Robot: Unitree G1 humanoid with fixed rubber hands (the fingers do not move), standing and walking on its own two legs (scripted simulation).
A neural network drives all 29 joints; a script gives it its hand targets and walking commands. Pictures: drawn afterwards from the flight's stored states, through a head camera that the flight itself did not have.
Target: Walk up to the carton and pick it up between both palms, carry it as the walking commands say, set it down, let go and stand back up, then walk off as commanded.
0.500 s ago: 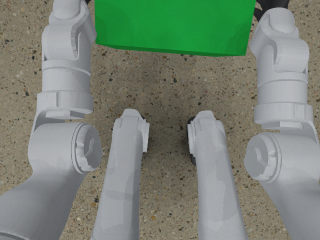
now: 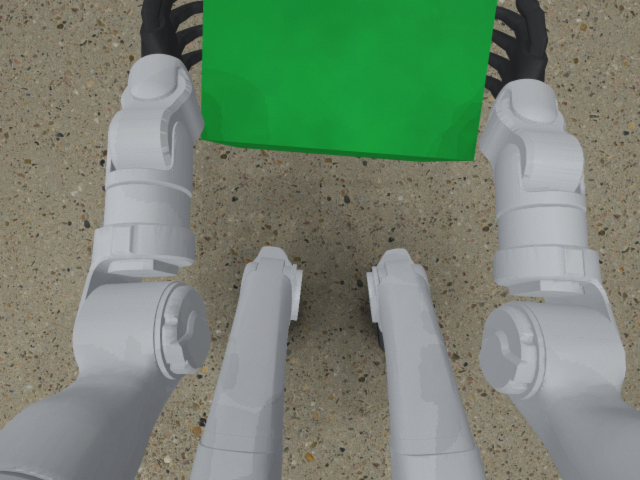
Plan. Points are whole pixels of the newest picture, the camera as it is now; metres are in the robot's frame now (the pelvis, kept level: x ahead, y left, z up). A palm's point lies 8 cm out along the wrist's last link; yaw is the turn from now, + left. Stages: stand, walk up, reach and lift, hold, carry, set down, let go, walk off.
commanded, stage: reach and lift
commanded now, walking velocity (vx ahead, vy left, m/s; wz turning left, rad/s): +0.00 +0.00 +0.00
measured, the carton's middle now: (339, 74) +0.54 +0.00 -0.14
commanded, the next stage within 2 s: none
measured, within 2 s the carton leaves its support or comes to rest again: neither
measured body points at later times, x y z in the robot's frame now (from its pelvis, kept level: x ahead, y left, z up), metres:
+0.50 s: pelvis +0.09 +0.00 +0.10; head +0.22 +0.00 +0.53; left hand +0.51 +0.18 +0.08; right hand +0.50 -0.18 +0.07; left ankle +0.15 +0.13 -0.54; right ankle +0.15 -0.13 -0.54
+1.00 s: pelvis +0.14 -0.01 +0.17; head +0.24 -0.02 +0.61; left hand +0.50 +0.17 +0.13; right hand +0.48 -0.18 +0.11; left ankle +0.15 +0.13 -0.54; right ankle +0.15 -0.13 -0.54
